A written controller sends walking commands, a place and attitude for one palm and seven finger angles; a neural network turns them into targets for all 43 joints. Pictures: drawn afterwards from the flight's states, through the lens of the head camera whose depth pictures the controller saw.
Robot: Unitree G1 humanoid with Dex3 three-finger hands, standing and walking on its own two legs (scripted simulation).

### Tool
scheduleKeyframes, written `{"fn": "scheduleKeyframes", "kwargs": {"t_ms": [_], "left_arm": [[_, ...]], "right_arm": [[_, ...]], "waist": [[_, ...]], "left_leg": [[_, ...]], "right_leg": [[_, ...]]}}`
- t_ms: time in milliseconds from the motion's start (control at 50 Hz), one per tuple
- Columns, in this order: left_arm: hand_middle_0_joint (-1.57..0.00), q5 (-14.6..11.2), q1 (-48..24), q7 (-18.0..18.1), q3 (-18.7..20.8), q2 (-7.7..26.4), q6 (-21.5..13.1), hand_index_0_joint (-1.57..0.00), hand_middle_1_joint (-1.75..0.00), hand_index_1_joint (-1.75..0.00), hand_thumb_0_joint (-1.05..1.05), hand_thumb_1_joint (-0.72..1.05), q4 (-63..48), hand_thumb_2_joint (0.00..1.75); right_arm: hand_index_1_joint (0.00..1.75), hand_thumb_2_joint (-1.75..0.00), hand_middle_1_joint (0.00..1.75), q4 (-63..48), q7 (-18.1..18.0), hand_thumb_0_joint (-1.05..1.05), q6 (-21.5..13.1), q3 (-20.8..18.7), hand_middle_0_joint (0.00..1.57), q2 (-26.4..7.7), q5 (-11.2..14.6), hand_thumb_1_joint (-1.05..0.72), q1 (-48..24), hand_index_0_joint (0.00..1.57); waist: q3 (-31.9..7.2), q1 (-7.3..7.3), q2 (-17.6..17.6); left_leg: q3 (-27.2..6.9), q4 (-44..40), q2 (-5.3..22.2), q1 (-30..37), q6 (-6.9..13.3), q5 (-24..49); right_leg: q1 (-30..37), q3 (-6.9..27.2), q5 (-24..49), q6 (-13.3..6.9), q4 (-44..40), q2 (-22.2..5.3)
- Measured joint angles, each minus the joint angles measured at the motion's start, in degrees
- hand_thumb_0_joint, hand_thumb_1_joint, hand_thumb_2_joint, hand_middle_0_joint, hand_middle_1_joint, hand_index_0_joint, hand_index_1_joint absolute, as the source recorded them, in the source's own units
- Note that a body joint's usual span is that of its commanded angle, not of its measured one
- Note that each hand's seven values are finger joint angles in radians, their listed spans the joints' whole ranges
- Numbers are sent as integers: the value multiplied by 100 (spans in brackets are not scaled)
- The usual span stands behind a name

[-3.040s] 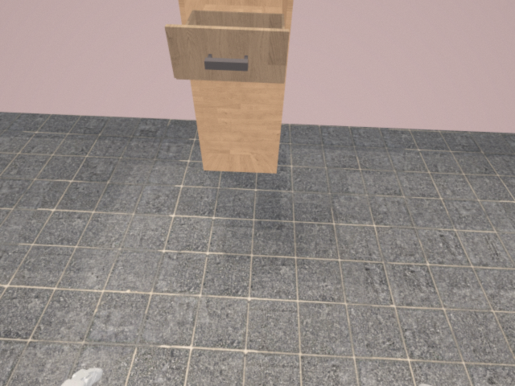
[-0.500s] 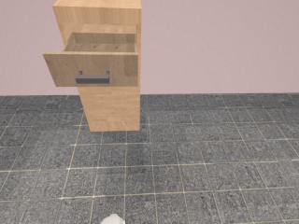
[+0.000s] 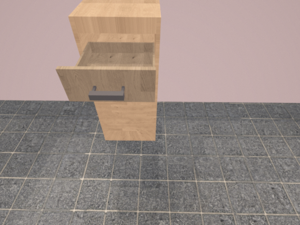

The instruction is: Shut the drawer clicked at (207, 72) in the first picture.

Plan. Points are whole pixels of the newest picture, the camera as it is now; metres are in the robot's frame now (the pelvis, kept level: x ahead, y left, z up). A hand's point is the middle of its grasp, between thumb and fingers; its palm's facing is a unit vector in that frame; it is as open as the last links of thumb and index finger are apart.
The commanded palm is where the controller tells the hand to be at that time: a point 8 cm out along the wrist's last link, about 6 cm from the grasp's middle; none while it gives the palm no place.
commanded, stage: take the last steps up to it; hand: left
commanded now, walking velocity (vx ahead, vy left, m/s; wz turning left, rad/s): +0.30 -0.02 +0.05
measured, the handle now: (107, 92) +0.57 +0.19 +0.03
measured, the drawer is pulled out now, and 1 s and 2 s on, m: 0.30 0.30 0.30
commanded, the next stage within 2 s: come to a stop and stand still in 0.68 s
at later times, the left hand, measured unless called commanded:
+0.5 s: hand out of the picture +0.00 +0.14 -0.17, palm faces +0.19 -0.97 -0.11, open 7.4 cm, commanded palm none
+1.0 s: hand (106, 169) +0.35 +0.18 -0.16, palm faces +0.00 -0.97 -0.23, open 7.4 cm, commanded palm none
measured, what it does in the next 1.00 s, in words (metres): walks ahead: right foot, then left foot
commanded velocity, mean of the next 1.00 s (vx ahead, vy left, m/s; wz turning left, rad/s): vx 0.12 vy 0.00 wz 0.01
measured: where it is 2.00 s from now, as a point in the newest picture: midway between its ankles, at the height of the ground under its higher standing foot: outside the picture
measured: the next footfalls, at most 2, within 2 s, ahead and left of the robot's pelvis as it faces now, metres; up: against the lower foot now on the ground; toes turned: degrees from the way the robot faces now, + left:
right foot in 0.04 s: +0.05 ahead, -0.12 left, +0.00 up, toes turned -5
left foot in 0.50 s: +0.24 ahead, +0.13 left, +0.00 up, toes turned +11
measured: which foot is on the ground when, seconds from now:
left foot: down 0.00-0.06, up 0.08-0.48, down 0.50-0.96, up 0.98-1.00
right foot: up 0.00-0.02, down 0.04-0.50, up 0.52-0.92, down 0.94-1.00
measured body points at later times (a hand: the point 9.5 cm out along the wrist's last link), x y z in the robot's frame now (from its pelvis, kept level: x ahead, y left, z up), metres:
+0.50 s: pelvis +0.14 +0.02 -0.01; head +0.17 +0.03 +0.44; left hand -0.01 +0.19 -0.16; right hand +0.24 -0.20 -0.16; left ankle +0.21 +0.13 -0.74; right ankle +0.01 -0.12 -0.74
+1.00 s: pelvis +0.25 +0.00 -0.01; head +0.27 -0.02 +0.44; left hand +0.35 +0.23 -0.15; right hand +0.22 -0.21 -0.18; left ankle +0.21 +0.12 -0.74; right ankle +0.31 -0.11 -0.74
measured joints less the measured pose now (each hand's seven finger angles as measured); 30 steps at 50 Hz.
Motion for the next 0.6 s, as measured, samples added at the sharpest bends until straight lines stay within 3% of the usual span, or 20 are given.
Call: {"fn": "scheduleKeyframes", "kwargs": {"t_ms": [60, 120, 220, 300, 440, 500, 540, 600], "left_arm": [[-20, 15, 50, 7, 17, -26, -105, -20, -30, -30, 1, 91, -33, 90], [-20, -6, 253, 59, 12, -101, -196, -20, -30, -30, 1, 91, -43, 90], [-20, -49, 732, 85, -9, -219, -282, -20, -30, -30, 0, 91, 167, 90], [-20, -52, 982, 68, -68, -353, -350, -20, -30, -30, 1, 91, 337, 90], [-20, -6, 1253, 81, -99, -466, -373, -20, -30, -30, 1, 90, 546, 90], [-20, -33, 1378, 76, -78, -448, -325, -20, -30, -30, 1, 90, 627, 90], [-20, -79, 1274, 67, -59, -389, -225, -20, -30, -30, 1, 90, 701, 90], [-20, -74, 997, 83, -10, -227, -114, -20, -30, -30, 1, 90, 678, 90]], "right_arm": [[30, -90, 30, 118, 16, 0, 72, -30, 20, 13, 29, -91, 188, 20], [30, -90, 30, 222, 84, 1, 218, -60, 20, 8, 3, -91, 304, 20], [30, -90, 30, 103, 169, 1, 156, -131, 20, -40, -24, -91, 152, 20], [30, -90, 30, -19, 166, 1, 111, -166, 20, -99, -2, -91, -58, 20], [30, -90, 30, -173, 184, 1, 72, -105, 20, -104, 27, -91, -662, 20], [30, -90, 30, -321, 160, 1, -105, -37, 20, -61, 15, -91, -884, 20], [30, -90, 30, -400, 90, 1, -249, -6, 20, 31, 4, -91, -1026, 20], [30, -90, 30, -434, 30, 1, -314, 82, 20, 187, 25, -91, -1012, 20]], "waist": [[-29, 22, 64], [-113, 116, 134], [-89, 122, 54], [44, 127, 96], [290, 422, 19], [351, 475, -56], [452, 443, -184], [437, 393, -279]], "left_leg": [[-45, 505, 20, -103, -93, -496], [-116, 1869, 107, -594, -156, -1289], [-152, 3180, 409, -1380, -277, -596], [-203, 3141, 637, -1712, -380, -178], [53, 1700, 636, -1413, -317, -346], [212, 802, 483, -826, -191, -15], [334, 1100, 421, -794, -85, -150], [503, 1003, 405, -424, -34, -559]], "right_leg": [[427, -67, 599, -74, -832, 107], [647, -173, 693, -180, -1005, 169], [1183, -183, 890, -180, -1820, 210], [1506, -318, 880, -148, -2172, 265], [1818, -388, 452, 69, -2104, 184], [1716, -320, -66, 198, -1403, 60], [1134, -93, -448, 74, 127, -79], [117, 142, -462, -60, 2199, -40]]}}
